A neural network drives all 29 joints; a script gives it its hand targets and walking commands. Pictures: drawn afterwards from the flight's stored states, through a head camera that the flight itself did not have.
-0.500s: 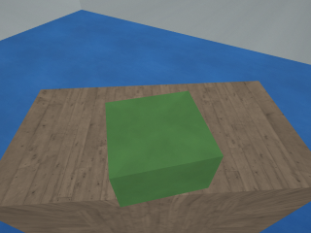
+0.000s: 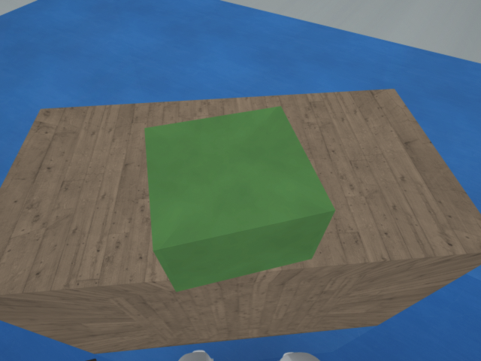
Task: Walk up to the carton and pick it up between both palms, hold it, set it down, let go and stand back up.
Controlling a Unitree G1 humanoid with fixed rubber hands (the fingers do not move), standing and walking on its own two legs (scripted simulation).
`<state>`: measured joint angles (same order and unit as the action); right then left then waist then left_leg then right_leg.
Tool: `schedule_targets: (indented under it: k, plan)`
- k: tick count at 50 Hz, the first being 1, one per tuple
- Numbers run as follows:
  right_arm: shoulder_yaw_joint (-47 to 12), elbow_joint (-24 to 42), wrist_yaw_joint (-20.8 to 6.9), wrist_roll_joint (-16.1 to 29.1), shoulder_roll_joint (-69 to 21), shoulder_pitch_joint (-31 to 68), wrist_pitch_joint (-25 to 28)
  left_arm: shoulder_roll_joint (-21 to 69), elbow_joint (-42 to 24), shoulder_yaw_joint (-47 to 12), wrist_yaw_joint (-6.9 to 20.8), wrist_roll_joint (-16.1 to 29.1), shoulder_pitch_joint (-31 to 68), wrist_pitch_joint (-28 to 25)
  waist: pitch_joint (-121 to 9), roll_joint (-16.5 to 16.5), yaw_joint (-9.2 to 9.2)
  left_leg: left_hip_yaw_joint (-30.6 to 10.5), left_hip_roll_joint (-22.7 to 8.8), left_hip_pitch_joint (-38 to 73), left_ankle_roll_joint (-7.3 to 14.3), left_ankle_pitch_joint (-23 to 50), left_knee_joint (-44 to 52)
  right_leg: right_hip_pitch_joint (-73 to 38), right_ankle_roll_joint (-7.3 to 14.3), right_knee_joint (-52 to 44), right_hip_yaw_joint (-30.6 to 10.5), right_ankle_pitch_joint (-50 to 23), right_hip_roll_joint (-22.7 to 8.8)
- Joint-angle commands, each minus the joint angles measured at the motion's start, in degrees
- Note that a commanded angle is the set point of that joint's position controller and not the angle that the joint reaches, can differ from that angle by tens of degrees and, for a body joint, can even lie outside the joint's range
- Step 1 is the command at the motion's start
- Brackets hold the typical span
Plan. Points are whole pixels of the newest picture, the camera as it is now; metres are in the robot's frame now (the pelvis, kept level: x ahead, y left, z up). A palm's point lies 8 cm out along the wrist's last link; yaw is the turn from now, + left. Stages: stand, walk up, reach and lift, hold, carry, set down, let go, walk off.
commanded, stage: walk up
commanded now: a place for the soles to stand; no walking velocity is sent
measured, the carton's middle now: (230, 195) +0.41 +0.05 +0.01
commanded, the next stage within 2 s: none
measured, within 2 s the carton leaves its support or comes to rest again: neither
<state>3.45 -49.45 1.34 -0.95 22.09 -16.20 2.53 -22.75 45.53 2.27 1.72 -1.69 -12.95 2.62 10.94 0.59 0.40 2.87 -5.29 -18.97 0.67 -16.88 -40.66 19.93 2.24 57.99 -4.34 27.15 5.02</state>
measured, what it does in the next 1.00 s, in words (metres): steps on the spot: right foot, then left foot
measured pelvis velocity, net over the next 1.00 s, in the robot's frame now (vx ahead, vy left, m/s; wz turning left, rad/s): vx -0.02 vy -0.02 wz -0.01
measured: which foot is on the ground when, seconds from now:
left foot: down 0.00-0.10, up 0.12-0.34, down 0.36-1.00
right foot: up 0.00-0.08, down 0.10-1.00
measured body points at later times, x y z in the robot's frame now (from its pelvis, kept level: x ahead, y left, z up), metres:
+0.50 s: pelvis -0.02 -0.01 +0.00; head +0.01 +0.00 +0.45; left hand +0.09 +0.29 -0.12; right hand +0.04 -0.33 -0.11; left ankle +0.00 +0.09 -0.72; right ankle -0.03 -0.14 -0.71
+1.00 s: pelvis -0.02 -0.02 +0.00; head +0.00 -0.02 +0.45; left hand +0.10 +0.28 -0.10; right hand +0.06 -0.34 -0.11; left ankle +0.00 +0.09 -0.72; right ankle -0.03 -0.14 -0.72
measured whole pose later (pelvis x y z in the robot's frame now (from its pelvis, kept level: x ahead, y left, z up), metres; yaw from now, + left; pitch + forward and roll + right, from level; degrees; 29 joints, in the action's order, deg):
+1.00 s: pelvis -0.02 -0.02 +0.00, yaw -1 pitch -2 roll +0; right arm 2.9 -49.2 0.4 -1.0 21.1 -14.3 0.8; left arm -20.7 45.5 2.3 0.0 -1.1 -12.4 -1.1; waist 2.9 0.3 0.4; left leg 1.8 -0.7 -17.5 1.2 -19.4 -38.6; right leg 15.4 0.9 38.7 -4.8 21.5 2.3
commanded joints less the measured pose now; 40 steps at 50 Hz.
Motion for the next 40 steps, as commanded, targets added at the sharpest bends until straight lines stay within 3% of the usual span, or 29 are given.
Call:
schedule_targets:
  k: [1, 2, 3, 4, 5, 6, 7, 8, 10, 13, 15, 16, 17, 18, 19, 20, 21, 22, 24, 26, 27, 28, 30, 32, 35, 37, 40]
  plan:
    - [4.3, 7.0, 1.6, -0.8, 17.0, 7.8, -0.7, -10.1, -2.6, 5.6, 0.3, 0.9, -5.8, -0.7, -6.1, -10.9, -2.96, -11.2, -11.0, -10.3, 11.0, -1.8, 12.6, -7.8, -0.3, -9.8, 1.2, 3.1, -4.3]
    - [4.3, 6.8, 1.1, -0.9, 16.9, 8.4, -1.4, -9.4, -0.9, 5.5, 0.1, 0.8, -9.0, -1.2, -7.4, -11.8, -4.25, -7.6, -8.0, -7.8, 8.1, -3.4, 8.6, -10.4, -0.6, -21.9, 2.7, -2.7, -4.2]
    - [3.8, 6.0, 0.6, -0.4, 14.6, 7.4, -2.2, -9.5, 0.6, 5.3, -0.4, 0.4, -9.7, -2.1, -8.5, -6.7, -3.96, -4.7, -3.7, -5.6, 5.5, -3.0, 0.5, -11.5, -1.5, -31.0, -0.2, -4.7, -3.7]
    - [2.8, 6.1, 0.5, 0.4, 11.5, 5.2, -2.7, -12.6, -0.4, 5.4, -1.2, -0.5, -7.9, -2.9, -8.1, 4.2, -3.43, -2.6, 1.1, -8.1, 2.1, -7.6, -7.9, -9.3, -1.8, -38.9, -14.4, -3.9, -10.1]
    - [2.4, 6.9, 0.8, 0.6, 11.0, 5.6, -2.9, -16.4, -2.0, 5.8, -1.7, -1.1, -3.6, -3.3, -6.0, 10.2, -2.06, -4.9, 5.3, -14.9, 0.5, -17.2, -13.0, -6.2, 1.0, -40.4, -29.0, -5.9, -17.0]
    - [2.7, 6.2, 1.3, 0.0, 11.7, 4.6, -3.0, -16.6, -3.1, 5.5, -2.1, -0.9, -0.1, -3.4, -6.1, 3.0, -0.52, -9.5, 4.0, -12.2, 0.6, -16.5, -14.3, -1.8, 3.3, -39.1, -28.3, -7.7, -19.2]
    - [3.3, 5.3, 1.4, -0.3, 12.8, 5.2, -3.0, -18.6, -2.9, 6.1, -2.5, -0.8, 1.4, -3.5, -5.8, 3.2, -1.62, -11.5, 3.3, -8.9, 1.1, -16.1, -15.2, 3.8, 5.4, -40.6, -28.5, -1.8, -20.7]
    - [3.5, 4.9, 1.1, -0.2, 13.1, 6.4, -2.9, -18.5, -3.0, 6.0, -2.6, -0.8, 3.5, -3.6, -3.3, 4.8, -1.67, -11.1, 2.7, -6.8, 0.9, -13.5, -15.5, 7.5, 5.2, -42.0, -27.8, 2.8, -19.5]
    - [3.0, 3.5, 0.4, 0.7, 12.1, 5.0, -2.7, -15.2, -2.2, 4.7, -3.0, -0.3, 5.0, -4.5, -3.8, 5.5, 0.0, -9.9, 2.5, -7.2, 0.2, -8.4, -11.2, 0.3, 3.0, -38.1, -22.5, -7.1, -16.2]
    - [2.8, 2.6, 0.2, 0.5, 11.8, 2.6, -2.0, -13.0, -1.2, 4.2, -3.4, 0.2, -0.4, -5.7, -11.6, 5.6, -1.4, -9.1, 2.9, -8.1, 0.2, -10.3, -6.6, -15.2, 6.0, -30.7, -21.7, -29.2, -17.7]
    - [2.6, 2.7, 0.4, 0.2, 10.9, 3.1, -1.5, -12.6, -1.3, 4.3, -3.6, 0.8, -0.6, -6.1, -13.1, 5.1, -1.27, -8.3, 2.7, -5.8, 0.8, -10.9, -3.1, -16.2, 7.7, -27.9, -20.9, -36.8, -18.5]
    - [2.5, 2.4, 0.4, 0.2, 11.0, 2.7, -1.3, -12.7, -1.9, 4.1, -3.6, 0.9, 0.5, -6.0, -12.8, 5.0, -0.53, -7.7, 2.6, -3.0, 1.1, -9.9, 0.4, -14.2, 8.1, -26.9, -19.2, -37.2, -18.1]
    - [2.6, 1.9, 0.3, 0.2, 10.6, 1.4, -1.0, -12.8, -1.7, 3.7, -3.6, 1.2, 2.3, -5.9, -12.7, 4.7, 0.78, -6.8, 3.1, 1.4, 1.6, -5.9, 6.3, -11.1, 7.6, -25.1, -16.5, -36.8, -16.9]
    - [2.8, 0.9, 0.2, -0.1, 10.7, -0.7, -0.4, -12.1, -2.3, 3.4, -3.4, 1.4, 4.7, -5.8, -13.0, 1.9, 2.47, -7.4, 1.7, 9.2, 2.3, 6.5, 11.6, -4.6, 6.2, -22.8, -13.4, -33.5, -15.1]
    - [3.7, 0.3, 0.3, -0.8, 13.6, -2.5, 0.1, -10.3, -2.8, 2.9, -3.2, 2.0, 5.0, -5.8, -14.8, -3.8, 2.59, -13.5, -2.7, 14.5, 4.3, 15.0, 13.8, -0.5, 3.0, -17.5, -8.4, -29.5, -11.0]
    - [3.6, 1.2, 0.2, -0.5, 15.4, -0.5, 0.7, -9.5, -2.2, 2.6, -3.1, 2.3, 4.4, -5.4, -15.7, -5.5, 1.49, -21.1, -8.1, 12.9, 8.5, 16.6, 15.7, 0.0, -0.1, -12.9, -2.7, -19.3, -5.6]
    - [3.0, 2.2, -0.2, -0.1, 15.1, 2.9, 0.8, -9.9, -0.7, 2.4, -3.2, 2.1, 2.5, -5.1, -14.9, -5.3, 0.09, -22.6, -11.2, 9.8, 12.3, 15.3, 14.7, -1.2, -0.8, -13.9, 0.3, -7.8, -4.6]
    - [2.5, 2.7, -0.6, -0.1, 14.3, 5.5, 0.8, -9.8, 0.3, 2.5, -3.2, 1.9, 0.8, -5.3, -13.7, -5.2, -1.18, -22.4, -11.4, 6.9, 12.9, 13.5, 14.1, -3.2, -0.4, -16.3, 0.3, -3.2, -4.8]
    - [1.7, 2.6, -0.9, -0.2, 12.6, 7.3, 0.4, -9.9, 1.1, 2.6, -2.7, 1.1, 1.0, -6.0, -11.0, -4.8, -1.81, -17.2, -7.2, 0.3, 8.9, 9.1, 13.2, -7.9, 1.0, -22.7, -2.9, -5.8, -6.0]
    - [1.6, 2.7, -1.1, 0.0, 11.5, 7.6, 0.0, -11.6, 0.7, 2.7, -2.5, 0.5, 1.8, -6.9, -9.7, -3.3, -0.74, -10.9, -0.8, -1.0, 4.0, 6.9, 8.6, -7.0, 4.1, -29.1, -12.3, -11.0, -10.5]
    - [1.6, 2.3, -1.2, 0.1, 10.8, 6.4, -0.1, -12.4, 0.4, 3.0, -2.5, 0.4, 3.4, -7.0, -9.3, -1.9, 0.31, -9.3, 0.9, 0.5, 3.3, 5.3, 7.4, -5.1, 5.0, -29.9, -14.0, -10.5, -12.0]
    - [1.8, 2.2, -1.2, -0.1, 10.9, 6.1, 0.0, -12.9, 0.5, 3.0, -2.5, 0.6, 4.0, -7.0, -8.9, -1.6, 0.88, -9.1, 1.4, 2.1, 3.4, 3.7, 8.0, -2.6, 5.3, -30.4, -14.4, -9.6, -12.2]
    - [1.8, 1.7, -1.3, 0.0, 11.4, 4.9, 0.3, -11.9, 0.2, 2.6, -2.3, 1.0, 6.1, -6.7, -10.1, -1.3, 1.52, -11.1, 0.2, 6.3, 4.2, 5.0, 11.2, -0.2, 3.6, -28.7, -11.3, -11.5, -10.8]
    - [1.8, 2.0, -1.3, 0.0, 12.0, 6.2, 0.6, -10.5, 0.6, 2.1, -2.3, 1.1, 5.1, -6.4, -10.2, -2.0, 0.11, -13.9, -2.6, 4.2, 5.4, 4.6, 14.3, -3.1, 2.1, -26.6, -6.4, -13.0, -7.7]
    - [1.4, 1.9, -1.3, -0.1, 11.8, 7.3, 0.6, -10.3, 0.8, 2.1, -2.3, 1.0, 4.0, -6.7, -10.8, -3.9, -0.65, -13.0, -2.3, 1.8, 5.0, 5.8, 13.7, -6.3, 2.5, -27.0, -6.8, -13.5, -8.0]
    - [1.5, 2.1, -1.4, 0.1, 11.4, 7.6, 0.4, -10.8, 1.0, 2.2, -2.4, 0.8, 4.2, -6.8, -9.7, -1.3, -0.42, -11.6, -1.1, 1.8, 4.4, 5.0, 12.2, -5.0, 3.0, -28.6, -8.8, -12.7, -9.0]
    - [1.5, 1.9, -1.4, 0.1, 11.4, 6.6, 0.4, -11.4, 0.8, 2.3, -2.4, 0.6, 5.2, -6.9, -9.4, -0.2, 0.35, -10.1, 0.1, 3.0, 4.1, 6.1, 10.8, -3.2, 3.5, -29.9, -10.5, -12.9, -10.1]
